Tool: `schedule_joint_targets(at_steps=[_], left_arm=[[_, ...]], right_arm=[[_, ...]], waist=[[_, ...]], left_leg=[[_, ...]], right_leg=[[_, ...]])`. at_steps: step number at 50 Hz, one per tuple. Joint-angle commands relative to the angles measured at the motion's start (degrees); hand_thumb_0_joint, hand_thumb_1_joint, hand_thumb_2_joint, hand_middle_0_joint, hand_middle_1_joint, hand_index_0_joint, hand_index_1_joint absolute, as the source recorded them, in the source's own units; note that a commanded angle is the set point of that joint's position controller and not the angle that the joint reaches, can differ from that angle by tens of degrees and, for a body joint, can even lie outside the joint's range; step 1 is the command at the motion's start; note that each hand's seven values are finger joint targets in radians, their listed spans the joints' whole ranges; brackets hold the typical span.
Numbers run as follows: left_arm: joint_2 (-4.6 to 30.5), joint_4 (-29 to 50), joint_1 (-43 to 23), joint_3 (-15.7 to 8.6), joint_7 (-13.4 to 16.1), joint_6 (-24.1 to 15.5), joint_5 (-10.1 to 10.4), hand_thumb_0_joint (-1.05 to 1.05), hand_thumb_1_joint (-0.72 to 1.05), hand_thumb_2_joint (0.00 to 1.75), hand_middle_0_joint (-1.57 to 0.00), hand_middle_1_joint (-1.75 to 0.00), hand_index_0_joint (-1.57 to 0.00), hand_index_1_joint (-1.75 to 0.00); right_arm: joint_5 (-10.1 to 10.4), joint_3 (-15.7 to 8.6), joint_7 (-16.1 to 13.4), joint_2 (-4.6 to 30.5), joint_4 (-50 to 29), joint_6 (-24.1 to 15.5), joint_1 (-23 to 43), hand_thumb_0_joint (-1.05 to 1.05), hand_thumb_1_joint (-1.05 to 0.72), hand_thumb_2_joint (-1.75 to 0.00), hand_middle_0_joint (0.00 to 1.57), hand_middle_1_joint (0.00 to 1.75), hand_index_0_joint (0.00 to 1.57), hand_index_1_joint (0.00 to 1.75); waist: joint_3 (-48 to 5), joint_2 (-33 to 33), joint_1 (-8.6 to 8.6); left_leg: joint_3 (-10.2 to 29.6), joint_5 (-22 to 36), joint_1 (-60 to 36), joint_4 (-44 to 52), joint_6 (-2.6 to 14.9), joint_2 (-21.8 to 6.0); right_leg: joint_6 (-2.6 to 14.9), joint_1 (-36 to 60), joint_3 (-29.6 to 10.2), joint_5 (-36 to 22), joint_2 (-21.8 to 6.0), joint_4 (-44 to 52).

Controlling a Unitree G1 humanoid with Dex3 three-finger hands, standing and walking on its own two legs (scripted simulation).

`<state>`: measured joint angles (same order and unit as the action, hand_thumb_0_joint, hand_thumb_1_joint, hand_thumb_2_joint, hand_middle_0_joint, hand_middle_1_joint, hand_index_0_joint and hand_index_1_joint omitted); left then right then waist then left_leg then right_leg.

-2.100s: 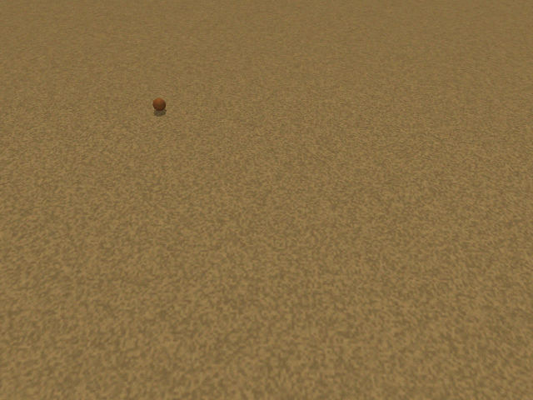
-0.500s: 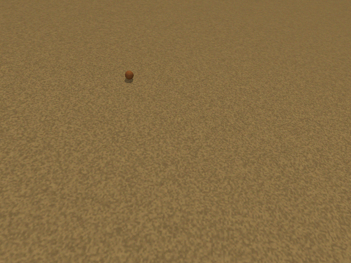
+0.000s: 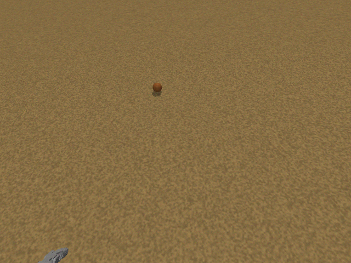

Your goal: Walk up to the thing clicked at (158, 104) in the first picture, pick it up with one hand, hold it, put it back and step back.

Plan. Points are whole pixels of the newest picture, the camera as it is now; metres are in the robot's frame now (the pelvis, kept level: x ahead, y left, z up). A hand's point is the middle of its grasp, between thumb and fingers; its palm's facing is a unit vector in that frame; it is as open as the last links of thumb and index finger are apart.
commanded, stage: walk up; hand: left
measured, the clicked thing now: (157, 87) +1.58 +0.20 -0.72
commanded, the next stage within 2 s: none
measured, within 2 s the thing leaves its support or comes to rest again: neither
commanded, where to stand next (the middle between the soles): +1.13 -0.02 m, yaw +0 degrees
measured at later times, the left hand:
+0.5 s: hand (85, 203) +0.32 +0.29 -0.15, palm faces -0.05 -0.95 -0.31, open 7.3 cm
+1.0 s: hand (122, 127) +0.58 +0.20 -0.11, palm faces -0.03 -0.92 -0.40, open 7.3 cm
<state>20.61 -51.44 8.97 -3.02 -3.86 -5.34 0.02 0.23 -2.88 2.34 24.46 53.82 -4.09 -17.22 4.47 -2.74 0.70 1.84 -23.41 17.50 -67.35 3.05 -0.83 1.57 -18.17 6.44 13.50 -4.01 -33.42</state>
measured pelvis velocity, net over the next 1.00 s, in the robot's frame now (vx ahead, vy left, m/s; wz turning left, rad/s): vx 0.49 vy -0.06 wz -0.02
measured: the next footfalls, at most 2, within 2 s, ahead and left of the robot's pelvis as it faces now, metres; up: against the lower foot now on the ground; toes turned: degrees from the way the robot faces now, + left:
left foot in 0.30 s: +0.35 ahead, +0.12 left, +0.00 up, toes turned +5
right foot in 0.80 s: +0.57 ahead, -0.15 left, +0.00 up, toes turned -6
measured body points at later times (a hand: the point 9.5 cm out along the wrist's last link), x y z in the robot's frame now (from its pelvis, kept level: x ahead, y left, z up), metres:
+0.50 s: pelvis +0.28 +0.02 +0.00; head +0.30 +0.05 +0.45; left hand +0.32 +0.34 -0.13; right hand +0.38 -0.29 -0.08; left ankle +0.31 +0.12 -0.73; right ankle +0.22 -0.13 -0.65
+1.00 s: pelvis +0.49 -0.06 +0.01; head +0.50 -0.09 +0.46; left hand +0.58 +0.25 -0.08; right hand +0.54 -0.38 -0.13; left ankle +0.48 +0.10 -0.65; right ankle +0.53 -0.15 -0.73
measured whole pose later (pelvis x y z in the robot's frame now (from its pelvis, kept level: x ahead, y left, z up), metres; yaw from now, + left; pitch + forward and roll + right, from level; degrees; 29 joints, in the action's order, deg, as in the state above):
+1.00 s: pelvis +0.49 -0.06 +0.01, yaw -1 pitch -3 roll +2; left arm 21.0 -49.7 14.3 -1.9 -2.7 -5.0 0.2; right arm 0.2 -2.7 3.0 24.6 51.1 -2.8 -16.9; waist 4.6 -3.1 0.5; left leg 1.5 -18.3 24.4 -62.5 2.3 -2.3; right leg 2.8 -13.2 4.2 11.5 -1.0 -27.9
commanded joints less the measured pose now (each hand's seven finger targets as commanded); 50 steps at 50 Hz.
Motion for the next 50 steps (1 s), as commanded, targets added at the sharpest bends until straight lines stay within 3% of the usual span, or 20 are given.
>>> schedule_joint_targets(at_steps=[1,6,11,15,16,17,18,19,22,24,30,33,37,39,40,41,42,43,46,50], left_arm=[[16.46,1.54,4.97,-4.4,1.74,-1.36,0.4,0.0,0.9,0.9,-0.2,-0.3,-0.2,-0.3],[17.17,4.65,4.24,-4.13,1.4,-2.4,-0.31,0.0,0.9,0.9,-0.2,-0.3,-0.2,-0.3],[18.51,4.73,6.91,-4.28,1.07,-1.75,-0.61,0.0,0.9,0.9,-0.2,-0.3,-0.2,-0.3],[17.55,5.73,7.98,-3.52,1.97,-0.64,-0.26,0.0,0.9,0.9,-0.2,-0.3,-0.2,-0.3],[14.43,5.77,11.6,-2.12,2.29,-0.36,0.19,0.0,0.9,0.9,-0.2,-0.3,-0.2,-0.3],[10.12,6.19,14.82,-1.1,2.19,-0.15,0.78,0.0,0.9,0.9,-0.2,-0.3,-0.2,-0.3],[16.31,5.1,15.51,-2.59,2.95,0.57,0.93,0.0,0.9,0.9,-0.2,-0.3,-0.2,-0.3],[18.6,4.29,11.98,-2.42,3.29,0.5,0.37,0.0,0.9,0.9,-0.2,-0.3,-0.2,-0.3],[16.05,3.38,11.39,-2.12,2.3,0.23,0.87,0.0,0.9,0.9,-0.2,-0.3,-0.2,-0.3],[14.78,3.01,13.01,-2.12,1.75,0.97,0.92,0.0,0.9,0.9,-0.2,-0.3,-0.2,-0.3],[13.05,6.22,4.8,-2.11,-0.35,1.76,-0.35,0.0,0.9,0.9,-0.2,-0.3,-0.2,-0.3],[12.24,6.84,0.57,-2.25,-1.11,1.52,-0.52,0.0,0.9,0.9,-0.2,-0.3,-0.2,-0.3],[13.0,4.84,2.53,-3.3,-0.88,1.0,-0.42,0.0,0.9,0.9,-0.2,-0.3,-0.2,-0.3],[15.98,2.63,9.08,-4.56,-0.21,0.33,-0.66,0.0,0.9,0.9,-0.2,-0.3,-0.2,-0.3],[18.6,1.41,15.19,-5.87,0.58,-0.27,-0.84,0.0,0.9,0.9,-0.2,-0.3,-0.2,-0.3],[23.14,1.99,17.21,-6.87,1.37,-0.74,-1.06,0.0,0.9,0.9,-0.2,-0.3,-0.2,-0.3],[24.46,2.16,16.26,-6.73,1.36,-0.44,-0.35,0.0,0.9,0.9,-0.2,-0.3,-0.2,-0.3],[24.02,3.06,13.77,-6.38,1.62,-0.25,0.38,0.0,0.9,0.9,-0.2,-0.3,-0.2,-0.3],[18.25,4.47,6.8,-4.56,2.41,-0.55,0.82,0.0,0.9,0.9,-0.2,-0.3,-0.2,-0.3],[16.22,5.33,6.75,-3.73,2.24,-1.5,0.25,0.0,0.9,0.9,-0.2,-0.3,-0.2,-0.3]], right_arm=[[0.22,-3.01,0.04,9.19,-4.71,-1.15,-2.99,0.0,-0.9,-0.9,0.2,0.3,0.2,0.3],[-0.74,-3.48,2.06,8.51,-7.98,0.07,5.49,0.0,-0.9,-0.9,0.2,0.3,0.2,0.3],[-1.06,-3.81,2.99,7.96,-9.57,-0.58,11.72,0.0,-0.9,-0.9,0.2,0.3,0.2,0.3],[-2.56,-5.67,1.95,11.71,-5.97,-1.05,-0.16,0.0,-0.9,-0.9,0.2,0.3,0.2,0.3],[-3.61,-6.72,1.24,14.51,-4.69,-1.38,-6.44,0.0,-0.9,-0.9,0.2,0.3,0.2,0.3],[-3.72,-7.83,0.32,18.46,-5.74,-1.56,-8.87,0.0,-0.9,-0.9,0.2,0.3,0.2,0.3],[-1.37,-7.98,0.1,19.43,-6.83,-1.55,-7.27,0.0,-0.9,-0.9,0.2,0.3,0.2,0.3],[-0.47,-8.21,-0.14,18.41,-6.99,-1.38,-5.45,0.0,-0.9,-0.9,0.2,0.3,0.2,0.3],[0.47,-4.93,-1.01,13.26,-8.21,-1.94,-0.76,0.0,-0.9,-0.9,0.2,0.3,0.2,0.3],[0.64,-4.4,-0.96,12.08,-8.08,-2.66,0.03,0.0,-0.9,-0.9,0.2,0.3,0.2,0.3],[0.05,-4.69,-0.71,13.13,-9.33,-3.42,0.08,0.0,-0.9,-0.9,0.2,0.3,0.2,0.3],[-0.19,-4.62,-0.41,13.36,-9.34,-3.15,0.28,0.0,-0.9,-0.9,0.2,0.3,0.2,0.3],[-0.28,-4.93,-0.79,14.23,-9.78,-2.3,0.71,0.0,-0.9,-0.9,0.2,0.3,0.2,0.3],[-0.55,-4.04,-0.84,12.06,-10.02,-1.95,0.1,0.0,-0.9,-0.9,0.2,0.3,0.2,0.3],[-0.83,-2.83,-0.73,8.91,-9.67,-1.94,-4.03,0.0,-0.9,-0.9,0.2,0.3,0.2,0.3],[-0.49,-1.57,-0.42,5.35,-10.25,-1.68,-6.78,0.0,-0.9,-0.9,0.2,0.3,0.2,0.3],[-0.36,-2.99,-0.84,11.55,-9.21,-1.1,-5.05,0.0,-0.9,-0.9,0.2,0.3,0.2,0.3],[-0.66,-3.33,-1.4,13.26,-8.25,-0.67,-2.79,0.0,-0.9,-0.9,0.2,0.3,0.2,0.3],[0.88,-3.01,-0.76,11.29,-5.31,-0.11,-4.38,0.0,-0.9,-0.9,0.2,0.3,0.2,0.3],[-0.31,-3.56,0.55,10.14,-4.64,1.16,-5.14,0.0,-0.9,-0.9,0.2,0.3,0.2,0.3]], waist=[[-2.11,11.53,-0.02],[1.15,10.23,0.05],[-1.57,8.14,1.78],[-9.11,-2.14,-4.14],[-12.74,-8.75,-6.73],[-16.65,-20.33,-6.21],[-18.4,-12.62,-6.35],[-14.25,-8.16,-6.27],[-6.64,-1.72,-2.54],[-5.08,-2.88,-0.64],[0.2,-4.96,-1.6],[0.71,-4.82,-2.38],[-2.92,-3.45,-0.57],[-7.11,4.49,3.1],[-11.97,12.24,5.57],[-12.56,23.64,5.28],[-9.9,18.93,5.64],[-6.67,14.77,5.17],[-2.14,10.13,0.15],[-0.9,9.13,-0.66]], left_leg=[[3.1,7.8,10.99,3.91,0.03,-2.88],[-1.56,13.36,13.71,19.99,-3.31,-3.82],[-4.15,21.88,3.87,33.56,-1.87,-4.0],[-5.17,13.74,-13.79,37.3,1.8,-0.98],[1.39,6.7,-23.9,39.87,4.81,-4.97],[24.53,4.46,-34.06,42.23,8.27,-18.92],[38.73,0.09,-35.81,48.62,13.38,-23.42],[36.63,1.6,-31.62,49.89,14.07,-23.94],[12.34,31.54,-16.83,48.56,6.94,-16.49],[6.12,35.57,-11.97,49.49,6.26,-14.16],[-0.12,30.32,-10.45,53.46,9.02,-13.21],[-2.72,26.53,-7.97,52.77,7.72,-11.63],[-0.19,18.12,-6.4,47.14,6.91,-13.82],[-3.81,20.75,-2.92,32.02,4.86,-9.71],[-6.01,16.82,1.65,17.08,2.83,-5.94],[-6.75,-5.22,12.27,5.38,0.27,0.79],[-3.51,-7.11,19.43,-0.92,-0.59,2.13],[0.11,-5.62,19.82,-3.63,-0.77,-0.86],[3.64,4.68,14.27,1.44,-0.52,-3.64],[1.71,11.49,11.57,6.91,-1.87,-2.79]], right_leg=[[8.01,8.79,-12.16,-15.45,-9.83,17.22],[9.86,6.42,-5.82,-11.63,-9.13,22.01],[8.14,7.88,-4.78,-8.39,-9.74,19.0],[6.48,6.6,-2.33,-18.96,-7.33,-2.99],[4.56,-1.94,-0.4,-14.61,-4.16,-17.81],[1.76,-15.46,-1.31,15.1,3.96,-30.58],[2.32,-20.66,-7.62,18.55,5.38,-35.86],[2.51,-22.22,-10.46,15.65,1.99,-37.78],[1.06,-14.22,-13.79,7.0,-0.16,-32.44],[-0.22,-10.59,-12.41,4.76,-0.38,-29.87],[-1.98,-14.08,-7.17,-1.75,-2.72,-14.56],[-1.06,-7.95,-5.31,-8.25,-2.44,-4.35],[0.32,2.8,-4.85,-7.76,-1.19,-0.72],[1.49,15.26,-4.34,-3.96,0.82,2.97],[2.42,23.73,-9.85,4.27,-2.16,6.34],[4.93,28.29,-30.6,11.51,-15.1,12.93],[10.69,28.33,-44.99,11.04,-20.43,19.06],[11.76,23.07,-44.62,10.57,-20.97,19.68],[5.92,12.59,-22.82,-3.41,-12.0,18.6],[6.37,7.22,-13.82,-3.94,-8.48,21.26]])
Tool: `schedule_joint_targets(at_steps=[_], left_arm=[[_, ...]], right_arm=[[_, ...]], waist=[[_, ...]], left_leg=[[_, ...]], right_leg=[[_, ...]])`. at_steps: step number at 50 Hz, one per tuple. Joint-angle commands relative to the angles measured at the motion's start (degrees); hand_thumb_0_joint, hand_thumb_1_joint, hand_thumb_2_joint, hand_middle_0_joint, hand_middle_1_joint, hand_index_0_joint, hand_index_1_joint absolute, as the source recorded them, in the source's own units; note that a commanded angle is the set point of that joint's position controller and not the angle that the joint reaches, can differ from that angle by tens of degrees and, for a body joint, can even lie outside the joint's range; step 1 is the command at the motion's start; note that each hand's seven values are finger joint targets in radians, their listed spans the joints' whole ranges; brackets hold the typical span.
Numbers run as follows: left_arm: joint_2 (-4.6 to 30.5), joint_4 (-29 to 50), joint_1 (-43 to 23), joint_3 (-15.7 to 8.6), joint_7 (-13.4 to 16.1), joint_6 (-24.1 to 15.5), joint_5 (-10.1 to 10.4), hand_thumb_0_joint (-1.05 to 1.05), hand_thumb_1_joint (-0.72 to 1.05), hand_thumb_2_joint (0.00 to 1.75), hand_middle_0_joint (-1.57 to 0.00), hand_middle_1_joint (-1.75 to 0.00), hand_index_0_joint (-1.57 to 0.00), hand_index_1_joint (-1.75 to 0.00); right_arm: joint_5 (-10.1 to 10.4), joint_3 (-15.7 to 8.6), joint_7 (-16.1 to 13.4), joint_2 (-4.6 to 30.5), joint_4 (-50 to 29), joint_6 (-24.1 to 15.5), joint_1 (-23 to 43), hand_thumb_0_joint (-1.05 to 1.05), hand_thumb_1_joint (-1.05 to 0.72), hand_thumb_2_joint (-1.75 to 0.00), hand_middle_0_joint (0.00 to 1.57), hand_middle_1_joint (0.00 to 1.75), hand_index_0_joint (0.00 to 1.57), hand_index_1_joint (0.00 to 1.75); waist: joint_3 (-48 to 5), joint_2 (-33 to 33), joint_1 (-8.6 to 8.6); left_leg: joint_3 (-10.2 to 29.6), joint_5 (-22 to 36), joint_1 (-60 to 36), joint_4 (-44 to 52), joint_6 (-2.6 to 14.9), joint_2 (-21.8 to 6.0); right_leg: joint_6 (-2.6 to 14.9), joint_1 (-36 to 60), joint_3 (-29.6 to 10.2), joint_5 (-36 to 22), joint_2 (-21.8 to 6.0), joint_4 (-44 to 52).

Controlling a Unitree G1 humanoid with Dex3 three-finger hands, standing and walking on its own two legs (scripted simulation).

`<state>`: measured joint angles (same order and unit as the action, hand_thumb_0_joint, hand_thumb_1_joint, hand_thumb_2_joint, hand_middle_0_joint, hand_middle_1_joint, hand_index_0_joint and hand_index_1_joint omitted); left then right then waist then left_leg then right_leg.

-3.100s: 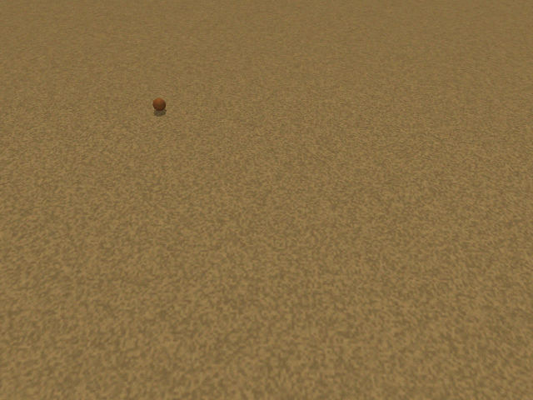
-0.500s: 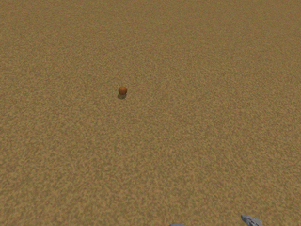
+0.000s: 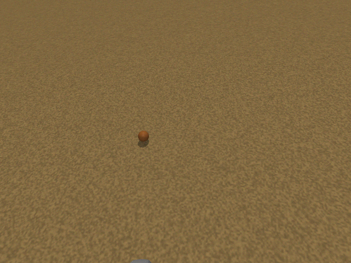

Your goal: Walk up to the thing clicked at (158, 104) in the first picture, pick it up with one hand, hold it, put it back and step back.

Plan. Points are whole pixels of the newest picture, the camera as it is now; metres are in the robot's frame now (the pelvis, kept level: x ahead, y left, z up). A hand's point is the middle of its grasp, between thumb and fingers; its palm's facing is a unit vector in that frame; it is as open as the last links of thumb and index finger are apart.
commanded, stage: walk up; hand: left
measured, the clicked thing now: (143, 136) +1.09 +0.29 -0.73
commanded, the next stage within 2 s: none
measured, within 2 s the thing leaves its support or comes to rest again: neither
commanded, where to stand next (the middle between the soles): +0.64 +0.06 m, yaw +1 degrees
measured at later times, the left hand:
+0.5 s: hand (64, 249) +0.20 +0.32 -0.16, palm faces -0.01 -0.95 -0.32, open 7.3 cm
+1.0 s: hand (94, 174) +0.41 +0.27 -0.12, palm faces -0.01 -0.90 -0.43, open 7.3 cm
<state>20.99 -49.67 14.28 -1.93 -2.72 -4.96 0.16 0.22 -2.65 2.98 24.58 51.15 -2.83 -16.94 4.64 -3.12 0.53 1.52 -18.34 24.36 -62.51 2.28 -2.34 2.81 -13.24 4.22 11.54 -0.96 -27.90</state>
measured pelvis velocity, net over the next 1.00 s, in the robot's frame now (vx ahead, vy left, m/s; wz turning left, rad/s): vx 0.35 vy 0.00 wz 0.00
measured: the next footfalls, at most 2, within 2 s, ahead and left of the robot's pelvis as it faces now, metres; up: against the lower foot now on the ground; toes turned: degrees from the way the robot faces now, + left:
left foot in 0.32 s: +0.28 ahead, +0.16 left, +0.00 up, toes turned +6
right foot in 0.82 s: +0.44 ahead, -0.10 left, +0.00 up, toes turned -4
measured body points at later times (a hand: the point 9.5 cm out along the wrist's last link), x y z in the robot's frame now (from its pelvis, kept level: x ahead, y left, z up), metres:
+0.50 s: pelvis +0.19 +0.05 +0.00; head +0.20 +0.08 +0.44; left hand +0.20 +0.37 -0.14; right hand +0.31 -0.25 -0.09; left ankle +0.24 +0.16 -0.74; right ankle +0.16 -0.09 -0.67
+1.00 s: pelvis +0.35 +0.00 +0.00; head +0.37 -0.04 +0.45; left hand +0.41 +0.32 -0.09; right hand +0.40 -0.31 -0.14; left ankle +0.34 +0.16 -0.67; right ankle +0.40 -0.10 -0.74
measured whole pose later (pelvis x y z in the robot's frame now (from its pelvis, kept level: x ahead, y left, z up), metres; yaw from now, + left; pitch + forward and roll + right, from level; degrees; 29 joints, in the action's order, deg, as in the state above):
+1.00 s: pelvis +0.35 +0.00 +0.00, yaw +0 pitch -3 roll +2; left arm 21.1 -49.7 16.8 -1.7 -1.9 -5.2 0.0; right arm 0.1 -2.6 2.9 24.9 50.7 -1.6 -17.6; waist 5.4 -4.1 0.9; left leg 1.6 -21.6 23.7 -60.4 2.4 -0.9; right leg 1.4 -15.0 3.2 11.4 -2.4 -29.4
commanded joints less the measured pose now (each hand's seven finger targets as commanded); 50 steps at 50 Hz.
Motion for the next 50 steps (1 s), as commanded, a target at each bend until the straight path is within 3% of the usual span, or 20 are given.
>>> schedule_joint_targets(at_steps=[1,6,12,14,16,17,18,19,20,22,24,32,39,40,41,42,43,45,48,50], left_arm=[[15.97,3.72,2.21,-4.77,1.11,-2.1,-0.05,0.0,0.9,0.9,-0.2,-0.3,-0.2,-0.3],[17.51,4.31,4.26,-5.91,1.13,-1.98,-0.85,0.0,0.9,0.9,-0.2,-0.3,-0.2,-0.3],[17.24,3.73,7.53,-5.64,1.23,-1.36,-0.54,0.0,0.9,0.9,-0.2,-0.3,-0.2,-0.3],[18.27,4.22,6.53,-5.62,1.33,-1.1,-0.49,0.0,0.9,0.9,-0.2,-0.3,-0.2,-0.3],[16.43,5.22,5.69,-4.59,1.47,-0.77,-0.49,0.0,0.9,0.9,-0.2,-0.3,-0.2,-0.3],[12.79,5.57,8.65,-3.2,1.48,-0.52,0.09,0.0,0.9,0.9,-0.2,-0.3,-0.2,-0.3],[9.73,5.33,11.16,-2.56,1.29,-0.27,0.57,0.0,0.9,0.9,-0.2,-0.3,-0.2,-0.3],[16.13,3.88,9.95,-4.04,2.23,0.45,0.1,0.0,0.9,0.9,-0.2,-0.3,-0.2,-0.3],[17.3,3.46,7.85,-3.66,2.26,0.42,-0.26,0.0,0.9,0.9,-0.2,-0.3,-0.2,-0.3],[15.88,2.23,8.27,-3.56,1.59,0.15,0.16,0.0,0.9,0.9,-0.2,-0.3,-0.2,-0.3],[14.48,0.87,10.73,-3.48,0.9,0.88,0.43,0.0,0.9,0.9,-0.2,-0.3,-0.2,-0.3],[13.06,2.48,2.76,-4.0,-1.16,1.5,-0.84,0.0,0.9,0.9,-0.2,-0.3,-0.2,-0.3],[13.38,0.42,5.26,-4.6,-0.62,-0.31,-1.03,0.0,0.9,0.9,-0.2,-0.3,-0.2,-0.3],[15.53,-1.04,9.89,-5.71,0.08,-0.85,-1.08,0.0,0.9,0.9,-0.2,-0.3,-0.2,-0.3],[18.74,-1.48,14.34,-6.69,0.94,-1.44,-1.47,0.0,0.9,0.9,-0.2,-0.3,-0.2,-0.3],[22.15,0.07,13.73,-7.15,1.51,-1.83,-1.32,0.0,0.9,0.9,-0.2,-0.3,-0.2,-0.3],[22.87,0.33,11.92,-6.86,1.45,-1.42,-0.41,0.0,0.9,0.9,-0.2,-0.3,-0.2,-0.3],[20.46,1.93,8.18,-6.24,1.67,-1.11,0.4,0.0,0.9,0.9,-0.2,-0.3,-0.2,-0.3],[17.53,2.53,4.91,-5.03,2.09,-1.48,0.35,0.0,0.9,0.9,-0.2,-0.3,-0.2,-0.3],[17.26,3.46,4.73,-4.89,1.97,-1.81,0.0,0.0,0.9,0.9,-0.2,-0.3,-0.2,-0.3]], right_arm=[[-0.45,-3.97,0.17,9.82,-2.26,0.14,-4.15,0.0,-0.9,-0.9,0.2,0.3,0.2,0.3],[-1.36,-4.12,1.03,9.35,-5.16,0.04,4.16,0.0,-0.9,-0.9,0.2,0.3,0.2,0.3],[-1.63,-3.61,1.39,7.9,-6.86,-1.39,9.12,0.0,-0.9,-0.9,0.2,0.3,0.2,0.3],[-1.59,-4.1,1.18,8.51,-6.41,-1.58,7.18,0.0,-0.9,-0.9,0.2,0.3,0.2,0.3],[-2.07,-5.36,0.49,11.49,-3.23,-2.17,-3.55,0.0,-0.9,-0.9,0.2,0.3,0.2,0.3],[-3.04,-6.74,-0.18,15.25,-2.29,-2.51,-9.79,0.0,-0.9,-0.9,0.2,0.3,0.2,0.3],[-2.8,-7.41,-0.87,18.51,-4.02,-2.81,-10.09,0.0,-0.9,-0.9,0.2,0.3,0.2,0.3],[-0.76,-7.77,-0.81,19.11,-4.36,-2.53,-8.96,0.0,-0.9,-0.9,0.2,0.3,0.2,0.3],[-0.1,-7.48,-1.02,17.26,-4.73,-2.19,-7.07,0.0,-0.9,-0.9,0.2,0.3,0.2,0.3],[0.08,-5.39,-1.52,13.48,-6.31,-2.41,-2.31,0.0,-0.9,-0.9,0.2,0.3,0.2,0.3],[0.47,-4.57,-1.53,12.02,-6.5,-3.01,-0.48,0.0,-0.9,-0.9,0.2,0.3,0.2,0.3],[-0.34,-5.13,-0.98,13.95,-7.65,-3.32,0.0,0.0,-0.9,-0.9,0.2,0.3,0.2,0.3],[-0.26,-4.4,-1.06,12.71,-8.62,-2.27,1.22,0.0,-0.9,-0.9,0.2,0.3,0.2,0.3],[-0.55,-3.55,-1.09,10.5,-8.67,-2.1,-0.13,0.0,-0.9,-0.9,0.2,0.3,0.2,0.3],[-0.35,-2.41,-1.01,7.37,-8.77,-2.09,-3.08,0.0,-0.9,-0.9,0.2,0.3,0.2,0.3],[-0.44,-1.44,-0.81,4.82,-8.87,-1.72,-5.9,0.0,-0.9,-0.9,0.2,0.3,0.2,0.3],[-0.82,-3.05,-1.48,11.04,-7.46,-0.86,-3.93,0.0,-0.9,-0.9,0.2,0.3,0.2,0.3],[-0.36,-3.61,-1.7,12.95,-5.62,-0.61,-1.88,0.0,-0.9,-0.9,0.2,0.3,0.2,0.3],[0.23,-3.27,-0.93,10.28,-3.11,0.25,-5.64,0.0,-0.9,-0.9,0.2,0.3,0.2,0.3],[-0.42,-3.49,-0.42,9.58,-2.95,0.76,-5.35,0.0,-0.9,-0.9,0.2,0.3,0.2,0.3]], waist=[[-0.8,9.4,-0.19],[2.17,8.68,2.02],[-1.03,8.34,3.3],[-1.67,7.63,1.66],[-6.84,0.03,-3.98],[-11.71,-10.1,-6.34],[-12.59,-16.08,-5.39],[-11.54,-9.97,-5.78],[-7.54,-5.78,-5.1],[-3.58,-1.89,-2.81],[-1.57,-3.47,-0.75],[3.68,-6.17,-1.75],[-2.69,0.62,1.59],[-6.72,6.05,3.83],[-9.76,16.58,5.39],[-8.75,22.42,3.91],[-5.94,15.57,4.49],[-2.11,11.33,2.93],[-2.33,12.08,0.0],[-2.25,12.41,0.02]], left_leg=[[2.45,8.04,5.74,3.91,-1.43,-1.44],[2.47,9.37,9.92,17.23,-3.09,-3.62],[-2.61,10.76,1.82,29.85,-0.97,-2.39],[-3.84,9.11,-4.57,30.82,0.1,-1.81],[-3.33,7.25,-21.18,34.4,2.43,0.43],[6.93,-1.03,-31.06,39.09,5.6,-6.61],[31.53,-7.34,-38.14,43.51,9.44,-19.15],[36.19,-8.85,-35.95,45.53,13.77,-22.49],[32.04,-4.56,-30.11,46.18,13.75,-21.56],[15.86,11.23,-22.21,45.76,9.32,-15.68],[7.78,14.58,-15.5,46.64,7.92,-12.31],[4.03,-3.52,-10.74,52.45,10.64,-11.8],[0.48,5.39,-9.02,37.37,7.63,-10.1],[-0.66,7.36,-6.68,26.91,5.92,-7.89],[-5.55,3.54,-1.89,12.5,4.03,-2.41],[-4.67,-11.6,8.81,2.09,0.75,3.9],[-1.04,-12.17,11.78,-2.08,0.16,3.06],[3.71,-7.82,11.74,-3.43,0.37,-0.52],[3.28,-0.55,5.92,1.84,-0.09,-0.4],[2.55,1.75,5.4,3.48,-1.01,-0.61]], right_leg=[[4.71,2.44,-11.13,-1.07,-11.49,16.51],[6.65,4.78,-11.26,7.2,-14.2,18.85],[7.03,9.24,-6.48,-12.99,-13.07,8.95],[7.46,5.82,-7.15,-11.27,-14.1,6.57],[5.08,-0.63,-3.55,-15.34,-9.73,-9.42],[2.53,-8.69,-0.16,-8.92,-5.07,-25.15],[-0.4,-23.38,-1.2,18.29,3.75,-35.03],[0.57,-24.92,-5.75,20.46,0.32,-39.49],[0.39,-24.85,-7.77,18.17,-1.2,-41.31],[-0.16,-19.77,-11.03,11.4,-2.65,-37.45],[-1.04,-15.72,-8.65,7.9,-3.59,-34.02],[-3.55,-16.06,-4.15,0.19,-6.57,-16.38],[-1.75,2.01,-1.42,-4.13,-2.78,-2.19],[-0.85,10.68,-3.33,-0.73,-2.37,-1.56],[0.81,16.06,-11.92,9.63,-8.06,5.37],[4.51,19.13,-33.99,14.72,-20.46,11.47],[8.82,16.01,-41.34,16.35,-23.95,14.44],[9.33,9.79,-33.19,9.68,-21.03,14.32],[3.99,5.83,-17.11,-2.6,-13.55,12.47],[6.89,4.15,-13.46,-3.75,-13.11,13.23]])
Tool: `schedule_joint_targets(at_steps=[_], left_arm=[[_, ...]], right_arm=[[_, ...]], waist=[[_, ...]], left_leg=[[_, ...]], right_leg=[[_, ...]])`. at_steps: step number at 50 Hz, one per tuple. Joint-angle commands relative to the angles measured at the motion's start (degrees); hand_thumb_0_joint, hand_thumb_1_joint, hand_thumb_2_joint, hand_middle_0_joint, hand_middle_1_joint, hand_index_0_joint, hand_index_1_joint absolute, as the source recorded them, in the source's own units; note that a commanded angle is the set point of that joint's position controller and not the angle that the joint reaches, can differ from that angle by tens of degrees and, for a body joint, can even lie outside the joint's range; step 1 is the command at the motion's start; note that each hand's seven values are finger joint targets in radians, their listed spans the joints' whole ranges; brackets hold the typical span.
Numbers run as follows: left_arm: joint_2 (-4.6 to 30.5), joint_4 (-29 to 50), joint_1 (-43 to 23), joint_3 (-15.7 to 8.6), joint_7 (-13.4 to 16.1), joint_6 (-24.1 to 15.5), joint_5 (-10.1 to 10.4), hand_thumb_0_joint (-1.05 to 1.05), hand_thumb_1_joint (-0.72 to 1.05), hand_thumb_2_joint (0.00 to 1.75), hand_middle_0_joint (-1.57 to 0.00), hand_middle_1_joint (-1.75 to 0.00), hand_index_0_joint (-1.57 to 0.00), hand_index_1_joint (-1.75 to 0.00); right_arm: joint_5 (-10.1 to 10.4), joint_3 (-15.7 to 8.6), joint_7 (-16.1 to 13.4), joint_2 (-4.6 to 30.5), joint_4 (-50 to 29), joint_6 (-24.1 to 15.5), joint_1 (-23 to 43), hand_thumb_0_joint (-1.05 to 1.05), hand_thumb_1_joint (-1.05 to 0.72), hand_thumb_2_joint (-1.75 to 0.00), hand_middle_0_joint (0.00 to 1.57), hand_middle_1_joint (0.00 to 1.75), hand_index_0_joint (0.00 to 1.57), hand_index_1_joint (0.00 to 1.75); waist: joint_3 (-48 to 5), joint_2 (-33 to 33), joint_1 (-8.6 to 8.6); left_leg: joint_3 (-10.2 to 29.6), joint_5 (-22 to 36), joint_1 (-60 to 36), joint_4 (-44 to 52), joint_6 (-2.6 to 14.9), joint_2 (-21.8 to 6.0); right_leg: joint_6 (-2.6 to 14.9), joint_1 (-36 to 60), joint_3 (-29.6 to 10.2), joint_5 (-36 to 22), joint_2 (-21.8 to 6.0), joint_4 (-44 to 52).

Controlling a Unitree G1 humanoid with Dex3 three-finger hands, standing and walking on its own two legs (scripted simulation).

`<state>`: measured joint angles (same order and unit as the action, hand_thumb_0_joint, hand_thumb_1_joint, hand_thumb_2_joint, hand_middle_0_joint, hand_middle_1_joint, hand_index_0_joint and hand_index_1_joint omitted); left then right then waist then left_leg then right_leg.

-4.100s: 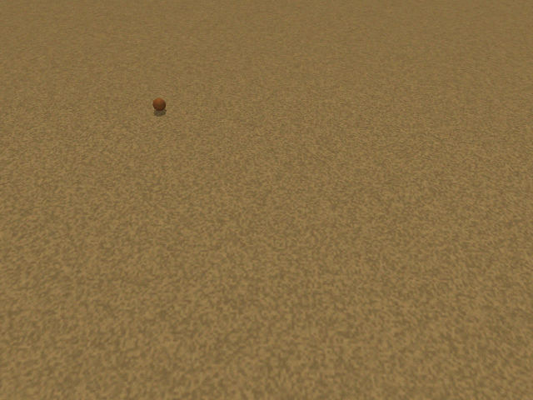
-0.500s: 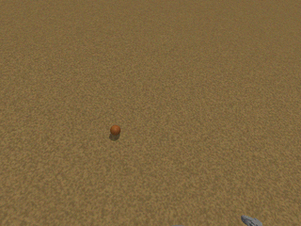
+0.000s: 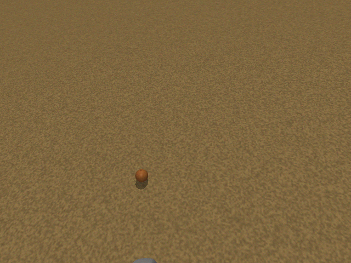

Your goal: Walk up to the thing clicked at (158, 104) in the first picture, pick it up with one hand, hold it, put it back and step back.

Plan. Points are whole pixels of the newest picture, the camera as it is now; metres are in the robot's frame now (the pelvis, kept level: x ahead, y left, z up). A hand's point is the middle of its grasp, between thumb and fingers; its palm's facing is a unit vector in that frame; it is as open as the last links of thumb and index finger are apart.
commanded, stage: walk up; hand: left
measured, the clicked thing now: (141, 175) +0.74 +0.29 -0.73
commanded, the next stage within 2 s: none
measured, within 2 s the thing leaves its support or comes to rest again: neither
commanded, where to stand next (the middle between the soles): +0.29 +0.06 m, yaw +1 degrees
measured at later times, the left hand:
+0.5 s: hand (59, 257) +0.18 +0.34 -0.16, palm faces -0.02 -0.94 -0.33, open 7.3 cm
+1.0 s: hand (79, 215) +0.28 +0.30 -0.14, palm faces -0.02 -0.92 -0.39, open 7.3 cm
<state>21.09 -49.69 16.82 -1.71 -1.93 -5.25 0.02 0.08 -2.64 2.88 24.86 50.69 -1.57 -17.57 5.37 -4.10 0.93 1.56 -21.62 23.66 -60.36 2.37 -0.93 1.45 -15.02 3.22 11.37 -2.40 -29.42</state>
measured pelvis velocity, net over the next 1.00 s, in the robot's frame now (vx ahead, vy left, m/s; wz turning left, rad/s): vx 0.21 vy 0.04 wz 0.02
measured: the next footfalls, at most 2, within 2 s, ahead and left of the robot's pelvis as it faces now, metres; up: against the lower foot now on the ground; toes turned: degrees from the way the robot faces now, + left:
left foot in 0.30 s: +0.22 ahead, +0.18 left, +0.00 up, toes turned +6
right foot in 0.76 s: +0.31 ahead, -0.07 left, +0.00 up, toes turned +0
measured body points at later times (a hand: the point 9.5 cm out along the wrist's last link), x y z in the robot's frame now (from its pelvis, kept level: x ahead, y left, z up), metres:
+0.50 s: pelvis +0.14 +0.07 +0.00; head +0.16 +0.10 +0.45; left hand +0.18 +0.39 -0.14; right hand +0.22 -0.25 -0.09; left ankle +0.18 +0.17 -0.74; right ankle +0.16 -0.09 -0.67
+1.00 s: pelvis +0.21 +0.04 -0.01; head +0.23 +0.02 +0.44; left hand +0.28 +0.35 -0.11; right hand +0.29 -0.26 -0.14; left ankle +0.22 +0.19 -0.71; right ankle +0.28 -0.06 -0.74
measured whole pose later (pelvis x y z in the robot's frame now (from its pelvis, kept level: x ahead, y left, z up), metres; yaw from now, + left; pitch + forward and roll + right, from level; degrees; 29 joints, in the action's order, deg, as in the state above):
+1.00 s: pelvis +0.21 +0.04 -0.01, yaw +1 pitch -2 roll +1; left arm 20.2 -51.1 12.0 -0.5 -0.8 -1.9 -1.5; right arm -0.5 -1.0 1.2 22.6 53.6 -0.9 -13.1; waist 5.5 -2.0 1.5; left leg -0.2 -26.6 19.9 -46.1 1.1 -1.5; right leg 1.9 -18.8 2.5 10.6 -1.7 -31.7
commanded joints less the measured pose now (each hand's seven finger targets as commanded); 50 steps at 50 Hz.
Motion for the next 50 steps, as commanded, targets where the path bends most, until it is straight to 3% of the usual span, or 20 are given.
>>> schedule_joint_targets(at_steps=[1,6,11,13,15,16,17,18,19,22,27,34,37,38,39,40,41,42,44,50], left_arm=[[16.79,3.95,2.07,-5.26,1.07,-1.53,0.03,0.0,0.9,0.9,-0.2,-0.3,-0.2,-0.3],[17.58,4.87,3.62,-5.82,0.89,-1.22,-0.48,0.0,0.9,0.9,-0.2,-0.3,-0.2,-0.3],[18.43,5.36,2.83,-5.62,0.78,-0.92,-0.4,0.0,0.9,0.9,-0.2,-0.3,-0.2,-0.3],[18.95,5.69,1.41,-5.38,0.7,-0.41,-0.23,0.0,0.9,0.9,-0.2,-0.3,-0.2,-0.3],[15.69,6.16,1.14,-4.05,0.7,-0.02,-0.74,0.0,0.9,0.9,-0.2,-0.3,-0.2,-0.3],[11.1,6.26,4.91,-2.61,0.51,0.1,-0.32,0.0,0.9,0.9,-0.2,-0.3,-0.2,-0.3],[10.12,5.63,6.71,-2.49,0.68,0.54,0.42,0.0,0.9,0.9,-0.2,-0.3,-0.2,-0.3],[15.87,4.11,5.47,-3.81,1.62,1.2,-0.31,0.0,0.9,0.9,-0.2,-0.3,-0.2,-0.3],[17.03,3.95,3.86,-3.75,1.79,1.18,-0.29,0.0,0.9,0.9,-0.2,-0.3,-0.2,-0.3],[15.28,1.34,6.71,-3.67,0.87,1.51,0.42,0.0,0.9,0.9,-0.2,-0.3,-0.2,-0.3],[13.26,0.74,5.07,-3.3,0.36,2.56,0.07,0.0,0.9,0.9,-0.2,-0.3,-0.2,-0.3],[10.05,-0.32,0.67,-2.61,1.91,2.15,-0.08,0.0,0.9,0.9,-0.2,-0.3,-0.2,-0.3],[12.52,-2.4,2.97,-3.27,2.57,1.41,-0.61,0.0,0.9,0.9,-0.2,-0.3,-0.2,-0.3],[16.4,-1.86,2.8,-4.27,2.82,0.97,-0.93,0.0,0.9,0.9,-0.2,-0.3,-0.2,-0.3],[17.59,-0.17,3.11,-4.51,2.45,0.86,-0.84,0.0,0.9,0.9,-0.2,-0.3,-0.2,-0.3],[20.35,0.06,1.14,-4.98,2.24,1.33,-0.87,0.0,0.9,0.9,-0.2,-0.3,-0.2,-0.3],[20.04,0.05,0.48,-5.1,2.27,1.78,-0.85,0.0,0.9,0.9,-0.2,-0.3,-0.2,-0.3],[17.82,0.43,-0.06,-4.62,2.15,2.0,-0.76,0.0,0.9,0.9,-0.2,-0.3,-0.2,-0.3],[16.18,0.87,-2.6,-3.74,2.33,1.98,-1.06,0.0,0.9,0.9,-0.2,-0.3,-0.2,-0.3],[14.92,1.41,-5.03,-3.54,1.77,2.93,-1.47,0.0,0.9,0.9,-0.2,-0.3,-0.2,-0.3]], right_arm=[[-0.38,-3.55,-0.05,9.23,-2.67,-0.44,-3.96,0.0,-0.9,-0.9,0.2,0.3,0.2,0.3],[-1.5,-3.95,0.91,8.96,-4.49,-0.75,2.38,0.0,-0.9,-0.9,0.2,0.3,0.2,0.3],[-1.56,-3.99,1.31,8.43,-5.12,-2.08,4.66,0.0,-0.9,-0.9,0.2,0.3,0.2,0.3],[-1.61,-4.3,1.12,8.79,-4.13,-2.49,1.73,0.0,-0.9,-0.9,0.2,0.3,0.2,0.3],[-1.72,-5.65,0.17,11.75,-1.12,-3.04,-7.28,0.0,-0.9,-0.9,0.2,0.3,0.2,0.3],[-2.1,-6.84,-0.6,16.01,-0.8,-3.49,-11.36,0.0,-0.9,-0.9,0.2,0.3,0.2,0.3],[-1.71,-6.99,-0.95,18.72,-2.94,-3.83,-9.59,0.0,-0.9,-0.9,0.2,0.3,0.2,0.3],[-0.25,-7.19,-0.7,18.94,-3.46,-3.49,-7.68,0.0,-0.9,-0.9,0.2,0.3,0.2,0.3],[-0.06,-6.75,-0.93,17.25,-3.82,-3.2,-6.11,0.0,-0.9,-0.9,0.2,0.3,0.2,0.3],[-0.06,-4.65,-1.52,12.49,-5.38,-3.92,-1.55,0.0,-0.9,-0.9,0.2,0.3,0.2,0.3],[-0.28,-4.37,-1.98,12.27,-6.66,-3.8,0.47,0.0,-0.9,-0.9,0.2,0.3,0.2,0.3],[0.02,-3.07,-3.07,10.79,-5.61,-2.02,1.44,0.0,-0.9,-0.9,0.2,0.3,0.2,0.3],[1.15,-1.82,-3.22,8.21,-5.38,-0.93,2.92,0.0,-0.9,-0.9,0.2,0.3,0.2,0.3],[1.49,-0.87,-3.18,5.58,-5.45,-1.01,1.03,0.0,-0.9,-0.9,0.2,0.3,0.2,0.3],[0.84,-0.14,-3.01,3.91,-5.5,-0.57,-2.45,0.0,-0.9,-0.9,0.2,0.3,0.2,0.3],[0.25,-1.94,-3.51,9.05,-4.38,0.03,-1.18,0.0,-0.9,-0.9,0.2,0.3,0.2,0.3],[-0.3,-2.42,-3.72,10.65,-3.14,0.11,-0.25,0.0,-0.9,-0.9,0.2,0.3,0.2,0.3],[-0.11,-2.44,-3.45,10.84,-2.12,0.1,0.35,0.0,-0.9,-0.9,0.2,0.3,0.2,0.3],[0.05,-2.18,-2.95,9.68,-0.61,0.11,0.04,0.0,-0.9,-0.9,0.2,0.3,0.2,0.3],[-1.01,-1.35,-2.74,7.26,1.83,-0.86,1.38,0.0,-0.9,-0.9,0.2,0.3,0.2,0.3]], waist=[[-2.61,13.12,-0.26],[0.41,11.69,1.92],[-1.33,11.22,1.34],[-1.91,9.7,-0.91],[-6.11,1.36,-5.81],[-8.49,-13.22,-6.99],[-6.33,-14.76,-5.34],[-4.29,-9.41,-5.12],[-1.53,-5.91,-4.17],[-0.75,-3.87,-1.2],[-0.06,-6.01,-1.0],[-4.62,-3.59,-1.02],[-8.32,4.3,1.44],[-12.06,13.51,1.05],[-12.59,17.64,0.21],[-9.95,16.4,1.27],[-7.32,15.35,1.51],[-6.29,13.84,1.39],[-6.37,14.57,0.25],[-5.47,15.62,0.75]], left_leg=[[2.04,5.91,6.9,3.85,-1.74,-2.11],[0.27,8.42,7.59,16.13,-3.01,-4.29],[-2.12,10.5,-1.24,24.9,-1.74,-4.4],[-4.35,10.91,-8.52,28.52,-0.96,-2.82],[-3.04,4.91,-22.28,30.2,0.46,-0.95],[11.3,-7.63,-27.66,39.51,3.41,-9.61],[33.72,-10.73,-29.19,47.34,7.87,-20.25],[35.6,-9.54,-24.34,46.19,11.95,-23.27],[31.81,-4.58,-19.04,45.8,12.93,-22.68],[10.68,14.56,-14.7,43.66,6.79,-13.72],[4.72,13.74,-11.53,45.44,9.68,-12.8],[-0.55,44.73,-12.58,31.83,8.66,-12.14],[-1.93,27.78,-9.22,20.52,3.59,-7.65],[-3.62,14.84,-5.32,13.6,1.0,-4.23],[-3.4,-10.44,0.46,8.26,0.23,1.37],[-2.27,-16.52,2.61,3.26,0.54,1.08],[-0.59,-16.37,3.71,2.6,0.38,-0.61],[0.6,-14.95,3.92,3.96,0.13,-0.9],[-0.29,-8.64,4.45,6.78,-0.59,-1.16],[-3.45,-1.83,-4.56,21.93,-2.13,0.43]], right_leg=[[9.22,6.4,-11.37,-2.36,-11.79,15.54],[10.63,5.31,-10.18,8.14,-13.0,16.87],[10.22,2.75,-8.19,3.92,-13.73,11.64],[9.36,-1.37,-7.37,6.51,-13.06,7.3],[6.7,-7.99,-4.12,3.57,-8.93,-7.81],[3.5,-14.27,1.02,3.87,-3.09,-25.78],[1.04,-25.49,-0.16,17.31,5.33,-33.12],[1.7,-24.26,-5.36,19.96,0.79,-37.06],[1.83,-23.43,-6.67,18.52,-0.58,-38.5],[0.97,-16.81,-8.8,9.45,-2.73,-31.53],[-1.69,-14.73,-5.08,4.46,-2.66,-23.47],[-0.86,-4.36,-0.56,-0.34,0.21,-9.01],[1.28,7.93,-2.89,-12.71,-0.44,4.29],[4.02,12.33,-14.37,-23.23,-9.36,5.13],[8.49,13.69,-27.6,-10.21,-17.18,8.75],[14.8,10.64,-32.71,0.76,-20.4,10.32],[15.22,7.43,-33.22,8.28,-20.2,11.7],[13.46,6.9,-28.53,10.16,-17.23,12.53],[10.51,7.13,-20.92,9.79,-12.81,11.88],[9.14,0.77,-13.44,6.32,-9.49,10.49]])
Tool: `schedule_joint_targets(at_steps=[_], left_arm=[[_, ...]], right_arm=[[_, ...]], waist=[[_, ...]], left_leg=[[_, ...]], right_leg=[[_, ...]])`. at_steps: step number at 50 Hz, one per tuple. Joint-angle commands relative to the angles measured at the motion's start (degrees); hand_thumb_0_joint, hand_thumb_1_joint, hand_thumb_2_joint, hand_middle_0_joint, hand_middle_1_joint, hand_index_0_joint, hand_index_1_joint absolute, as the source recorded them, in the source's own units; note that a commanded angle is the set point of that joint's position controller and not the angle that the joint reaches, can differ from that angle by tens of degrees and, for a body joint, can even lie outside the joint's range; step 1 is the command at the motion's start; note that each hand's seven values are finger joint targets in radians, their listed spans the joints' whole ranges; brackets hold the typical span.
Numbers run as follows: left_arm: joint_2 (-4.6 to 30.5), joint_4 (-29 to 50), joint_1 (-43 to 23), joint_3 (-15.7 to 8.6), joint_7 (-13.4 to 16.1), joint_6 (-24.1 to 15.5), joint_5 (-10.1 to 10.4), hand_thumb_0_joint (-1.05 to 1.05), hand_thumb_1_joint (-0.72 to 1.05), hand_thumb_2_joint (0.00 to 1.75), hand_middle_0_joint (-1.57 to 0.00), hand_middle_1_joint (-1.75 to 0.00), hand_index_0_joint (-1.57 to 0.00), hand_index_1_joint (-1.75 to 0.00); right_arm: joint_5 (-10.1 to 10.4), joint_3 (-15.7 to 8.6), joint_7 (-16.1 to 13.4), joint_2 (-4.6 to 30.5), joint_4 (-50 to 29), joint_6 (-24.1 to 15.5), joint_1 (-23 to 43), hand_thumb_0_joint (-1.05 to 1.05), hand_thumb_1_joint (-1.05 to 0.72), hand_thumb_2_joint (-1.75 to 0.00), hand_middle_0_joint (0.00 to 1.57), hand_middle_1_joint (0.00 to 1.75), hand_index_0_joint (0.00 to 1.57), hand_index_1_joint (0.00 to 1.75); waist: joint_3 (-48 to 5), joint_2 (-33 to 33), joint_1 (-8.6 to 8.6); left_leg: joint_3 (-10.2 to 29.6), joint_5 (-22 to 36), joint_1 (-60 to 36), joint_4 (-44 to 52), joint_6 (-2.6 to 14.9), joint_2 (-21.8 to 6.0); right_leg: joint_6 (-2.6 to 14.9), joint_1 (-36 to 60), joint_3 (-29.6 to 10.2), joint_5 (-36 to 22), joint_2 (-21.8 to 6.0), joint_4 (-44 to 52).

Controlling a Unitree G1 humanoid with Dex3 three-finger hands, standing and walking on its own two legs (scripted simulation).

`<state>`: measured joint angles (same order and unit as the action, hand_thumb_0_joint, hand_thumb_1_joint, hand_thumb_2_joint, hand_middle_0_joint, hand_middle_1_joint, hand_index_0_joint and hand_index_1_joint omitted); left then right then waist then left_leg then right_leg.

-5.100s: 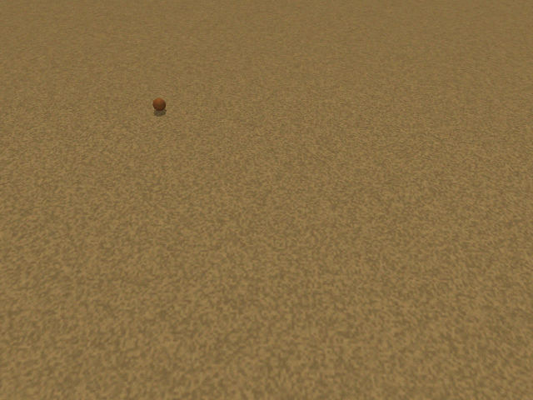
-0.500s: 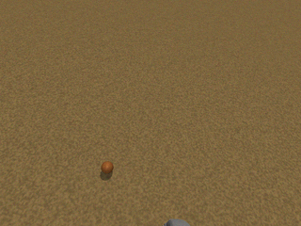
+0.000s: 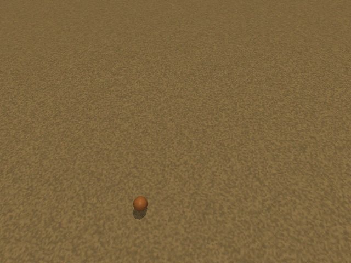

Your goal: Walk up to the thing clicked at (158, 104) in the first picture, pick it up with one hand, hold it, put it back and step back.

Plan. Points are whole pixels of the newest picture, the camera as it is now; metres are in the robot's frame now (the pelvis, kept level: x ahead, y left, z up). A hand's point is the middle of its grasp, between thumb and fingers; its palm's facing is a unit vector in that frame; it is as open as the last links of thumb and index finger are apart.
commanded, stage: walk up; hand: left
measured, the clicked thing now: (140, 203) +0.53 +0.23 -0.72
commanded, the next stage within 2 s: stand in 1.64 s
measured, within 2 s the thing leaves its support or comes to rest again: neither
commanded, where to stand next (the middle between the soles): +0.08 +0.01 m, yaw +1 degrees
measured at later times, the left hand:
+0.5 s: hand out of the picture +0.09 +0.26 -0.15, palm faces -0.01 -0.94 -0.33, open 7.3 cm
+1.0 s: hand out of the picture +0.15 +0.25 -0.14, palm faces -0.03 -0.95 -0.32, open 7.3 cm
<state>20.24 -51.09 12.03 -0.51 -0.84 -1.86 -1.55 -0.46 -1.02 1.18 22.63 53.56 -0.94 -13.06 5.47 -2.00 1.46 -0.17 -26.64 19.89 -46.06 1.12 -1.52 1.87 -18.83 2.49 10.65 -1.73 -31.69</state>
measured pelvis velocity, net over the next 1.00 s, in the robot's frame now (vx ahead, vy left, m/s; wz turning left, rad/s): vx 0.06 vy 0.01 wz -0.01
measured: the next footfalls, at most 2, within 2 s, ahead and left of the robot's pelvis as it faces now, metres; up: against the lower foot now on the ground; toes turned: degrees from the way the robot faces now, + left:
left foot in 0.08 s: +0.07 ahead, +0.14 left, +0.00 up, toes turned +1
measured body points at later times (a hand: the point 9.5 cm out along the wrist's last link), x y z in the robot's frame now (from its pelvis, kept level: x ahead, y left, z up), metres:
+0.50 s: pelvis +0.04 +0.01 +0.01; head +0.05 +0.01 +0.46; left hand +0.09 +0.31 -0.12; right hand +0.13 -0.29 -0.12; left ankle +0.04 +0.14 -0.73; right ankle +0.07 -0.11 -0.73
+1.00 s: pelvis +0.06 +0.01 +0.02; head +0.07 +0.01 +0.47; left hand +0.16 +0.30 -0.12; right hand +0.14 -0.30 -0.11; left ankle +0.04 +0.14 -0.73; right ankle +0.07 -0.11 -0.73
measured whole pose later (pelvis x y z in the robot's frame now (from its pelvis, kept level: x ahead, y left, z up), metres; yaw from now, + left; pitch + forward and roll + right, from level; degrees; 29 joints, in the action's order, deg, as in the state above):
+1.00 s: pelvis +0.06 +0.01 +0.02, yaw +0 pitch -2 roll +0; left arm 19.5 -65.2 3.3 -0.1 -0.5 -0.3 -0.3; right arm -0.6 -0.1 0.3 20.7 65.0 -1.4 -4.9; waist 2.8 0.3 -0.3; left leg -1.7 -12.2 5.0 -19.2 -1.1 -1.8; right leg -0.3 -8.1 0.9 9.8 -0.6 -19.8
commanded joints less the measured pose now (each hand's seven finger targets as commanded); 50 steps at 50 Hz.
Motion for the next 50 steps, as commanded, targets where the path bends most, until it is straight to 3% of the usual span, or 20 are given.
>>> schedule_joint_targets(at_steps=[1,2,3,4,5,6,7,9,11,13,15,17,19,22,25,37,50], left_arm=[[16.0,2.98,-1.5,-4.77,0.53,-0.09,0.25,0.0,0.9,0.9,-0.2,-0.3,-0.2,-0.3],[15.62,3.05,-3.42,-4.58,0.3,0.38,0.68,0.0,0.9,0.9,-0.2,-0.3,-0.2,-0.3],[13.6,3.0,-3.72,-3.81,0.19,0.8,1.07,0.0,0.9,0.9,-0.2,-0.3,-0.2,-0.3],[11.23,2.64,-3.96,-2.93,0.15,1.08,1.68,0.0,0.9,0.9,-0.2,-0.3,-0.2,-0.3],[9.06,2.41,-2.95,-2.29,0.04,1.33,2.17,0.0,0.9,0.9,-0.2,-0.3,-0.2,-0.3],[11.43,0.5,-2.86,-2.9,0.24,1.89,1.98,0.0,0.9,0.9,-0.2,-0.3,-0.2,-0.3],[13.73,-1.12,-1.82,-3.84,0.24,1.91,1.68,0.0,0.9,0.9,-0.2,-0.3,-0.2,-0.3],[12.16,-3.26,-0.68,-3.61,-0.21,1.26,1.54,0.0,0.9,0.9,-0.2,-0.3,-0.2,-0.3],[12.73,-4.36,-1.51,-3.49,-0.1,0.57,1.47,0.0,0.9,0.9,-0.2,-0.3,-0.2,-0.3],[12.85,-5.49,-2.63,-3.17,0.27,0.31,1.32,0.0,0.9,0.9,-0.2,-0.3,-0.2,-0.3],[13.28,-6.04,-3.85,-2.78,0.14,0.24,1.16,0.0,0.9,0.9,-0.2,-0.3,-0.2,-0.3],[13.77,-6.21,-5.87,-2.61,-0.04,0.21,1.13,0.0,0.9,0.9,-0.2,-0.3,-0.2,-0.3],[13.61,-7.11,-6.57,-2.42,0.02,-0.06,1.38,0.0,0.9,0.9,-0.2,-0.3,-0.2,-0.3],[13.24,-8.69,-6.28,-2.18,0.21,-0.55,1.52,0.0,0.9,0.9,-0.2,-0.3,-0.2,-0.3],[12.91,-9.42,-6.51,-2.1,0.5,-0.63,1.88,0.0,0.9,0.9,-0.2,-0.3,-0.2,-0.3],[11.76,-10.85,-9.56,-1.89,0.97,0.01,1.66,0.0,0.9,0.9,-0.2,-0.3,-0.2,-0.3],[11.7,-10.96,-11.38,-2.15,0.82,0.3,1.09,0.0,0.9,0.9,-0.2,-0.3,-0.2,-0.3]], right_arm=[[-0.44,-2.91,-1.2,9.2,-0.28,-1.82,-3.86,0.0,-0.9,-0.9,0.2,0.3,0.2,0.3],[-0.63,-3.0,-1.43,9.09,1.25,-2.17,-6.15,0.0,-0.9,-0.9,0.2,0.3,0.2,0.3],[-0.94,-3.35,-1.8,9.75,2.09,-2.52,-6.35,0.0,-0.9,-0.9,0.2,0.3,0.2,0.3],[-1.47,-3.76,-2.11,11.6,2.14,-2.7,-5.51,0.0,-0.9,-0.9,0.2,0.3,0.2,0.3],[-1.82,-4.14,-2.24,14.34,0.7,-3.08,-2.0,0.0,-0.9,-0.9,0.2,0.3,0.2,0.3],[-1.35,-4.26,-2.19,17.0,-0.56,-3.09,3.05,0.0,-0.9,-0.9,0.2,0.3,0.2,0.3],[-0.98,-4.08,-1.96,17.16,-0.83,-2.8,6.29,0.0,-0.9,-0.9,0.2,0.3,0.2,0.3],[-0.97,-2.56,-1.71,13.12,-0.5,-2.54,8.38,0.0,-0.9,-0.9,0.2,0.3,0.2,0.3],[-0.65,-2.11,-1.38,11.86,0.43,-2.77,6.6,0.0,-0.9,-0.9,0.2,0.3,0.2,0.3],[-0.21,-2.0,-1.23,11.77,1.37,-2.56,5.87,0.0,-0.9,-0.9,0.2,0.3,0.2,0.3],[-0.09,-2.0,-1.31,11.68,1.7,-1.92,6.21,0.0,-0.9,-0.9,0.2,0.3,0.2,0.3],[-0.19,-2.06,-1.45,12.03,2.57,-1.71,6.36,0.0,-0.9,-0.9,0.2,0.3,0.2,0.3],[0.0,-1.73,-1.49,11.56,3.44,-2.03,5.92,0.0,-0.9,-0.9,0.2,0.3,0.2,0.3],[0.38,-1.63,-1.66,11.18,4.31,-2.42,6.25,0.0,-0.9,-0.9,0.2,0.3,0.2,0.3],[0.58,-1.64,-1.88,11.09,5.2,-2.29,6.42,0.0,-0.9,-0.9,0.2,0.3,0.2,0.3],[0.11,-1.59,-2.0,10.53,7.38,-1.61,10.26,0.0,-0.9,-0.9,0.2,0.3,0.2,0.3],[-0.13,-1.42,-1.87,10.26,8.19,-1.71,10.79,0.0,-0.9,-0.9,0.2,0.3,0.2,0.3]], waist=[[-6.24,13.03,-0.43],[-7.14,11.02,-2.04],[-7.13,8.42,-2.57],[-6.04,2.39,-2.72],[-5.19,-4.91,-1.33],[-1.82,-7.03,-0.97],[1.67,-6.15,0.23],[2.49,-5.49,1.76],[-0.38,-6.17,0.9],[-5.1,-6.1,0.14],[-4.69,-4.11,-0.38],[-3.39,-1.55,-1.14],[-4.0,0.61,-1.39],[-7.52,3.06,-1.53],[-9.49,4.29,-1.48],[-8.9,2.93,-1.21],[-8.3,1.44,-1.52]], left_leg=[[-2.44,5.87,-3.53,12.37,-0.86,1.3],[-3.09,11.58,-8.87,17.32,-0.49,1.57],[-1.68,14.05,-12.7,20.55,-0.08,1.24],[5.0,13.37,-13.49,24.32,0.74,-2.88],[19.28,2.62,-11.88,31.14,3.54,-11.56],[25.48,-11.84,-1.25,36.34,7.49,-17.29],[22.69,-14.38,5.91,35.85,9.29,-17.1],[12.23,-7.38,5.92,32.04,5.17,-10.26],[8.55,3.46,1.6,28.19,2.16,-7.27],[7.63,7.02,-1.71,26.52,1.54,-6.69],[6.67,-0.55,-1.94,27.04,1.46,-5.33],[5.81,1.26,-4.22,25.97,1.29,-4.57],[5.59,8.08,-6.48,25.17,1.34,-4.6],[4.23,20.8,-11.26,23.36,1.29,-5.13],[3.7,26.48,-13.56,23.49,1.06,-5.49],[2.95,28.51,-14.35,27.19,0.65,-6.11],[2.57,23.6,-13.82,30.04,0.27,-5.94]], right_leg=[[8.58,3.9,-11.98,7.5,-10.2,10.82],[7.5,0.33,-11.03,8.86,-10.52,8.21],[5.56,-3.19,-10.3,10.44,-9.79,5.73],[2.92,-6.95,-8.33,13.99,-7.48,3.02],[0.1,-9.7,-5.48,14.98,-2.5,-2.65],[-0.9,-5.13,-3.77,15.96,-0.49,-7.38],[-0.76,1.14,-4.84,15.07,-2.17,-9.49],[-0.33,5.63,-4.22,10.25,-1.69,-0.69],[-0.17,7.97,-4.72,2.45,-1.71,5.48],[0.22,10.8,-6.14,1.94,-2.42,7.16],[0.31,9.01,-8.24,8.97,-3.66,9.8],[0.63,5.91,-9.75,11.72,-4.62,12.12],[0.74,6.07,-9.9,6.73,-5.29,12.72],[0.76,8.69,-8.78,-7.87,-5.88,11.45],[0.42,10.96,-7.87,-14.99,-6.15,10.82],[-0.47,13.52,-6.65,-14.5,-5.81,12.62],[-0.77,14.69,-7.17,-10.82,-5.52,14.3]])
